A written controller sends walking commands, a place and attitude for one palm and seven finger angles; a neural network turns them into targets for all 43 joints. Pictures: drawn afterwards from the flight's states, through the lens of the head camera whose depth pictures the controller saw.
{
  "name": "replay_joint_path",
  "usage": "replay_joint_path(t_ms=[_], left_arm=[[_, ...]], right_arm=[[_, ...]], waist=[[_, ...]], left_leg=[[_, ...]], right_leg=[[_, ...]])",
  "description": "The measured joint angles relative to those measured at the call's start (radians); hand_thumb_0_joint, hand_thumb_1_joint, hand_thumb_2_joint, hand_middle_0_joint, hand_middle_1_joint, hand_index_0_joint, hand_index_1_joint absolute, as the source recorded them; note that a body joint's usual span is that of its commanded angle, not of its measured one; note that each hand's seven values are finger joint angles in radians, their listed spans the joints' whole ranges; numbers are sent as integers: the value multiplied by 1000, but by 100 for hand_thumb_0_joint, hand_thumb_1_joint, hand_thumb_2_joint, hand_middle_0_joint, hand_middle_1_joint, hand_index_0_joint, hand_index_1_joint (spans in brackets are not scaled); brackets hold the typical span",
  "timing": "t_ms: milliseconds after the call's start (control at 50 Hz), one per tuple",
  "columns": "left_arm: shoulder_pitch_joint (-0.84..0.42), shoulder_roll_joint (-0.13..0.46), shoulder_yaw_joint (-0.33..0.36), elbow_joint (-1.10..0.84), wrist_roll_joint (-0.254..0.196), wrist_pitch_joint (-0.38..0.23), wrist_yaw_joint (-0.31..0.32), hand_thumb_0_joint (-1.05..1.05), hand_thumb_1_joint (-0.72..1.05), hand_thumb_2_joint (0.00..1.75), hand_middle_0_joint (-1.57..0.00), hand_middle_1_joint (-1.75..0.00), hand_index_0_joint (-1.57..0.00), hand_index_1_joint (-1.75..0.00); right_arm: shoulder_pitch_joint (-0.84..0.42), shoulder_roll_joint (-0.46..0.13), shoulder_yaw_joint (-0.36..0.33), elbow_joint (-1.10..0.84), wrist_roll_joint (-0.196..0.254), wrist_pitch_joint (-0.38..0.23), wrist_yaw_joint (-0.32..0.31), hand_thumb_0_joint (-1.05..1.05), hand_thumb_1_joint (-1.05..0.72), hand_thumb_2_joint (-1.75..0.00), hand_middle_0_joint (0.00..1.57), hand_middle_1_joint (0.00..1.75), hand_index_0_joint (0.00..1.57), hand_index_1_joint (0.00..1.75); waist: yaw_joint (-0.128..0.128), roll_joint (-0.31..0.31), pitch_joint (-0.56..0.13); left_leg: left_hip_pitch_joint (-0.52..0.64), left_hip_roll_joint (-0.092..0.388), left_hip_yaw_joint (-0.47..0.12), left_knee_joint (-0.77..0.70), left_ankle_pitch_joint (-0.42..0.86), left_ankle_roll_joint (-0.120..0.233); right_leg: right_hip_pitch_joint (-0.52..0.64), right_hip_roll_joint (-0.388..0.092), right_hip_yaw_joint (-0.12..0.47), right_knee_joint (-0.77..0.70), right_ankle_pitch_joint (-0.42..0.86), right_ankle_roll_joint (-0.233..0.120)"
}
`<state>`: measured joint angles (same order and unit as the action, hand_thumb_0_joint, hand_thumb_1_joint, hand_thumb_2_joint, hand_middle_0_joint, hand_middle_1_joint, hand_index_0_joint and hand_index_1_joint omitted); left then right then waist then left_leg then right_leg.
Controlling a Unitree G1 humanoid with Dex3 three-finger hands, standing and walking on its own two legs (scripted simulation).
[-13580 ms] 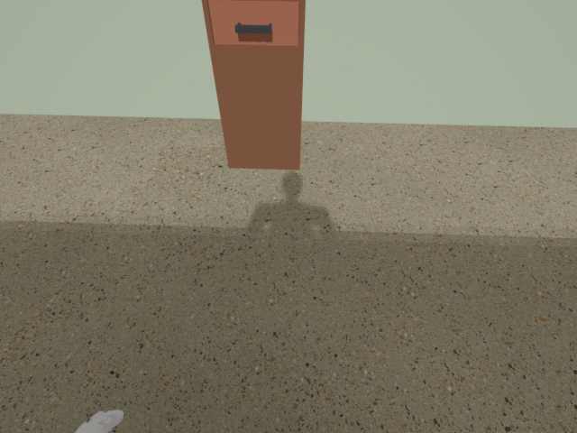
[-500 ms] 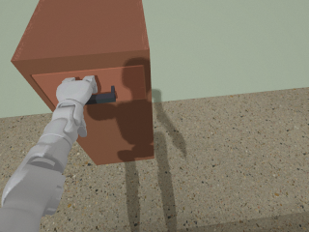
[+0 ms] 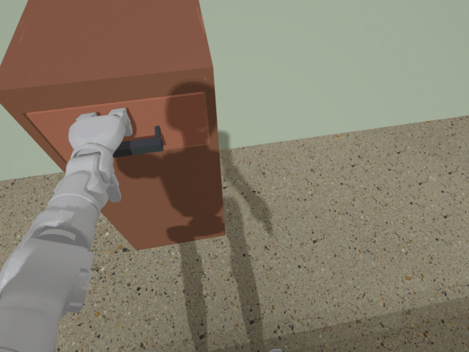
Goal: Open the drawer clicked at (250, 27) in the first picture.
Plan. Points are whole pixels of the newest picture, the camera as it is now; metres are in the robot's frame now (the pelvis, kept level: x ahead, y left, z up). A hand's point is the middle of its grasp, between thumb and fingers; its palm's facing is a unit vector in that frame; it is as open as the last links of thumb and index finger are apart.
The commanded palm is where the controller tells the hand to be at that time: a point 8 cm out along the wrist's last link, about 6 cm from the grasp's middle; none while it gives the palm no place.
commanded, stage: move the hooked fingers above the handle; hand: left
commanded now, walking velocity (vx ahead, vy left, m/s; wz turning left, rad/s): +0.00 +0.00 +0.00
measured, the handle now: (129, 140) +0.55 +0.19 -0.02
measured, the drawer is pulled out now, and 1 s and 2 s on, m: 0.00 0.00 0.00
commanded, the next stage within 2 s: lift the fingers back up to retry in 0.08 s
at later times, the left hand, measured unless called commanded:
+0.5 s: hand (117, 145) +0.49 +0.19 +0.04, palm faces -0.13 -0.07 -0.99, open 13.7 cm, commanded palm +0.47 +0.21 +0.09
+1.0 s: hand (116, 139) +0.50 +0.19 +0.05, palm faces -0.04 -0.06 -1.00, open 13.8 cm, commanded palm +0.47 +0.20 +0.09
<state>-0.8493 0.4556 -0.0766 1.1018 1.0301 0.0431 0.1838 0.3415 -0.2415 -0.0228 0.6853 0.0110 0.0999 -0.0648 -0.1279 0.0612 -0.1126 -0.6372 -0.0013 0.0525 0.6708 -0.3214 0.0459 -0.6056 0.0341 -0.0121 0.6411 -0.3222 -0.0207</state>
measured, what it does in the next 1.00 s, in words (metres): stands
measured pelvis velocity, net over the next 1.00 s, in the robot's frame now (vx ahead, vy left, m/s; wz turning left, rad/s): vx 0.01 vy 0.00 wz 0.01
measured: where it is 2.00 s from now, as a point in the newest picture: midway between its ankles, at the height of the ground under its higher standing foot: outside the picture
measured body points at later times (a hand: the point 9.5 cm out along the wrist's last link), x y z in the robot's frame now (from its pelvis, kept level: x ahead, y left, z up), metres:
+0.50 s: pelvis +0.01 +0.01 +0.00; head +0.09 +0.00 +0.44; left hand +0.49 +0.19 +0.09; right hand +0.03 -0.26 -0.13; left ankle -0.01 +0.09 -0.72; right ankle -0.02 -0.11 -0.72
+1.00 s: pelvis +0.01 +0.00 +0.00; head +0.10 -0.01 +0.44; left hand +0.49 +0.19 +0.10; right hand +0.03 -0.27 -0.13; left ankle -0.01 +0.09 -0.72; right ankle -0.02 -0.11 -0.72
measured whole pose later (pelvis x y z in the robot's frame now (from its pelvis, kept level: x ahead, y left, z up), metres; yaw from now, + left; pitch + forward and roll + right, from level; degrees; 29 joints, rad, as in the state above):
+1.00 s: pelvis +0.01 +0.00 +0.00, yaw +1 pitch +17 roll -1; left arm -0.86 0.41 -0.08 1.05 1.05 0.00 0.28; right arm 0.34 -0.26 -0.06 0.73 -0.01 0.08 -0.04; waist -0.11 0.06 -0.14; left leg -0.64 -0.01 0.04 0.68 -0.34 0.04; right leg -0.60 0.03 -0.03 0.64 -0.34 -0.02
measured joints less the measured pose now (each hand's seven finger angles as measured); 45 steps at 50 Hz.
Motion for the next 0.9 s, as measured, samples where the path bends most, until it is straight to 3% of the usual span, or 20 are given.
replay_joint_path(t_ms=[60, 120, 180, 240, 320, 360, 420, 480, 540, 600, 720, 800, 900], left_arm=[[48, -4, 0, -87, 15, -110, 25, 0, -49, 30, -33, -121, -33, -122], [65, -19, 15, -131, 40, -165, 108, 0, -49, 30, -33, -120, -33, -121], [33, -23, 31, -105, 57, -127, 205, 0, -49, 30, -33, -120, -33, -121], [-30, -20, 20, -29, 52, -12, 251, 0, -49, 30, -32, -120, -33, -120], [-84, -47, -31, 21, 9, 107, 207, 0, -49, 30, -32, -120, -34, -124], [-97, -59, -43, 45, -12, 126, 150, 0, -49, 30, -32, -120, -35, -125], [-95, -59, -52, 68, -19, 105, 70, 0, -49, 30, -32, -120, -34, -124], [-60, -48, -16, 33, -4, 24, 32, 0, -49, 30, -32, -120, -34, -123], [-11, -35, 22, -28, 24, -58, 48, 0, -49, 30, -32, -120, -33, -122], [27, -29, 49, -74, 49, -91, 109, 0, -49, 30, -32, -120, -33, -121], [32, -24, 41, -53, 48, -2, 197, 0, -49, 30, -32, -120, -32, -120], [3, -25, 0, -15, 12, 52, 158, 0, -49, 30, -32, -120, -32, -120], [-23, -26, -33, -20, -4, 15, 85, 0, -49, 30, -32, -120, -32, -120]], right_arm=[[25, -4, -20, 7, -13, -16, -2, 0, -90, -90, 20, 30, 21, 30], [33, -12, -35, 29, -26, -24, 8, 0, -90, -90, 20, 30, 21, 30], [15, -19, -38, 57, -34, -23, 24, 0, -90, -90, 20, 30, 21, 30], [-8, -20, -36, 72, -33, -19, 42, 0, -90, -90, 20, 30, 21, 30], [-13, -14, -36, 75, -22, -7, 57, 0, -90, -90, 20, 30, 21, 30], [-14, -10, -29, 75, -17, 2, 55, 0, -90, -90, 20, 30, 21, 30], [-16, -4, -14, 63, -11, 7, 42, 0, -90, -90, 20, 30, 21, 30], [-11, -1, -7, 37, -12, 1, 26, 0, -90, -90, 20, 30, 21, 30], [1, -2, -11, 12, -17, -7, 16, 0, -90, -90, 20, 30, 21, 30], [12, -6, -20, 7, -24, -11, 19, 0, -90, -90, 20, 30, 21, 30], [6, -9, -34, 44, -25, -9, 42, 0, -90, -90, 20, 30, 21, 30], [-4, -7, -34, 66, -17, -8, 42, 0, -90, -90, 20, 30, 21, 30], [-5, -7, -31, 63, -15, -18, 25, 0, -90, -90, 20, 30, 21, 30]], waist=[[19, -3, 0], [29, -3, -9], [24, 0, -15], [15, 5, -16], [24, 11, -19], [22, 12, -23], [7, 7, -25], [-4, 2, -21], [-1, -2, -19], [12, 0, -21], [33, 8, -15], [34, 7, -7], [19, -3, -7]], left_leg=[[-22, -3, -7, 23, -10, 2], [-53, -8, -15, 53, -22, 3], [-82, -12, -21, 80, -32, 5], [-97, -14, -24, 86, -32, 6], [-76, -14, -22, 58, -20, 7], [-51, -14, -21, 38, -14, 9], [-20, -13, -17, 18, -12, 10], [-8, -9, -9, 15, -14, 9], [-15, -4, 1, 23, -20, 8], [-33, -2, 6, 37, -27, 7], [-51, -4, -7, 49, -29, 4], [-32, -7, -22, 31, -20, 1], [-9, -9, -31, 11, -14, -1]], right_leg=[[-17, -4, -8, 18, -10, 2], [-42, -9, -17, 45, -25, 4], [-67, -13, -23, 70, -36, 5], [-81, -15, -26, 73, -36, 8], [-59, -14, -23, 41, -21, 10], [-34, -13, -21, 20, -14, 11], [-6, -12, -16, 2, -10, 11], [2, -8, -8, 1, -10, 9], [-11, -4, 2, 13, -15, 8], [-32, -2, 6, 31, -22, 7], [-44, -4, -6, 41, -28, 5], [-17, -6, -20, 16, -21, 3], [10, -7, -28, -7, -16, 0]])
